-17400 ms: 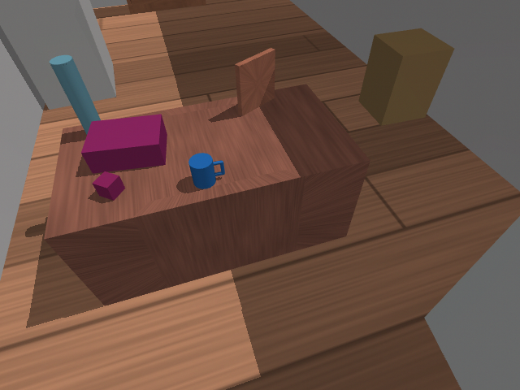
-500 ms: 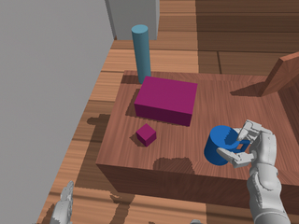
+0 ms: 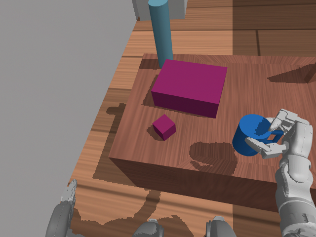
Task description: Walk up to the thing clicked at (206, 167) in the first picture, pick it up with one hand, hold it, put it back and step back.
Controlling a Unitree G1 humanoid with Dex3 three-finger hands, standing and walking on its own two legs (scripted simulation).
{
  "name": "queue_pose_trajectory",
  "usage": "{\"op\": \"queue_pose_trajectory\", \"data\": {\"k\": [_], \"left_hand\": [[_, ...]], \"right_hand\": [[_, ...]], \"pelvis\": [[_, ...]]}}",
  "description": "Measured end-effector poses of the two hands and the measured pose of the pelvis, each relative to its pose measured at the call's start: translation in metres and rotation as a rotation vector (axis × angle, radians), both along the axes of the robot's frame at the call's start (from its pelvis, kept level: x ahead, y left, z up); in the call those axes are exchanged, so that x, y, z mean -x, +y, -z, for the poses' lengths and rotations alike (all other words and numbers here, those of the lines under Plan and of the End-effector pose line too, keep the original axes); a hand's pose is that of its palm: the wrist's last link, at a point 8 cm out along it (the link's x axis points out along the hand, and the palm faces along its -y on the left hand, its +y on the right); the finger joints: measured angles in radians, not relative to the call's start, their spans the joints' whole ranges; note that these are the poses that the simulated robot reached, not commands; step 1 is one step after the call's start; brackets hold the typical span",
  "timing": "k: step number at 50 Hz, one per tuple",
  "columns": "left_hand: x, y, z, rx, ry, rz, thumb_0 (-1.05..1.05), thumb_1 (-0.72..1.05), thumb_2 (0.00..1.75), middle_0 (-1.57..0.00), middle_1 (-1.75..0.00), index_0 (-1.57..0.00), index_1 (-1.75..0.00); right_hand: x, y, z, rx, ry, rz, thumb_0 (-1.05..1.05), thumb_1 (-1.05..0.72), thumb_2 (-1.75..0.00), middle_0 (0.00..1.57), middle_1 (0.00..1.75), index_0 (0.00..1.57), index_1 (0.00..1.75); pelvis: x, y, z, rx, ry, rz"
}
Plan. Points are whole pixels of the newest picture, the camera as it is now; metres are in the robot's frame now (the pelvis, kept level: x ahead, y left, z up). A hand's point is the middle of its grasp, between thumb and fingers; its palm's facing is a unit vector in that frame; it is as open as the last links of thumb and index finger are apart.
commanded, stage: crouch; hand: right
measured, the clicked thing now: (257, 136) +0.41 -0.20 -0.05
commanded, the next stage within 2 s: lower in 0.18 s
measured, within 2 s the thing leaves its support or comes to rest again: rests again in 1.90 s
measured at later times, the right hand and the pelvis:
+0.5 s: hand (266, 133) +0.42 -0.22 -0.05, palm faces +0.29 +0.96 +0.00, open 7.3 cm; pelvis -0.01 +0.00 -0.03, yaw +0 degrees
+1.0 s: hand (262, 140) +0.42 -0.23 -0.10, palm faces +0.29 +0.96 +0.00, open 7.2 cm; pelvis -0.02 +0.01 -0.06, yaw +2 degrees
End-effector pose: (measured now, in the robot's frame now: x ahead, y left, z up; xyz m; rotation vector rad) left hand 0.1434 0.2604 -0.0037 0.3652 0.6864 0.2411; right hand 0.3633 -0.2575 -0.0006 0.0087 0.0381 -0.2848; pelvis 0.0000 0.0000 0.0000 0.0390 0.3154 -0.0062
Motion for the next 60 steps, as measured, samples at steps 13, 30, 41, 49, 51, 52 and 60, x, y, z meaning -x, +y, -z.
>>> {"op": "queue_pose_trajectory", "data": {"k": [13,30,41,49,51,52,60], "left_hand": [[0.005,0.003,0.004,-0.035,0.001,0.010,-0.01,-0.53,0.06,-0.05,-0.05,-0.05,-0.05],[0.002,0.005,0.004,-0.102,-0.039,0.054,-0.01,-0.54,0.06,-0.06,-0.05,-0.05,-0.06],[0.009,0.006,0.010,-0.136,-0.045,0.060,-0.01,-0.55,0.07,-0.06,-0.05,-0.05,-0.06],[0.012,0.003,0.012,-0.142,-0.063,0.069,-0.01,-0.55,0.07,-0.06,-0.05,-0.05,-0.06],[0.012,0.004,0.013,-0.147,-0.067,0.068,-0.01,-0.55,0.07,-0.06,-0.05,-0.05,-0.06],[0.013,0.004,0.013,-0.150,-0.068,0.068,-0.01,-0.55,0.07,-0.06,-0.05,-0.05,-0.06],[0.014,0.004,0.011,-0.170,-0.081,0.073,-0.01,-0.56,0.08,-0.06,-0.05,-0.05,-0.06]], "right_hand": [[-0.014,-0.007,0.016,0.008,-0.005,0.010,-0.01,0.48,-0.92,0.66,1.13,1.33,1.43],[-0.018,-0.012,0.065,-0.009,0.032,0.011,-0.01,0.47,-0.91,0.66,1.13,1.32,1.41],[-0.022,-0.015,0.087,-0.002,0.023,0.005,-0.01,0.49,-0.93,0.67,1.13,1.34,1.44],[-0.022,-0.015,0.097,-0.005,0.026,0.006,0.00,0.52,-0.96,0.66,1.15,1.36,1.48],[-0.022,-0.016,0.099,-0.007,0.025,0.006,0.00,0.52,-0.97,0.66,1.16,1.37,1.49],[-0.022,-0.016,0.100,-0.006,0.025,0.005,0.00,0.52,-0.97,0.66,1.16,1.37,1.49],[-0.020,-0.018,0.110,-0.007,0.026,0.000,0.00,0.52,-0.97,0.66,1.16,1.37,1.50]], "pelvis": [[0.004,0.001,0.015,-0.016,0.040,0.002],[0.008,0.005,0.039,-0.032,0.100,0.003],[0.013,0.006,0.056,-0.046,0.134,-0.003],[0.016,0.006,0.064,-0.050,0.144,-0.006],[0.017,0.006,0.066,-0.052,0.147,-0.006],[0.018,0.006,0.067,-0.052,0.148,-0.007],[0.020,0.006,0.073,-0.055,0.157,-0.007]]}}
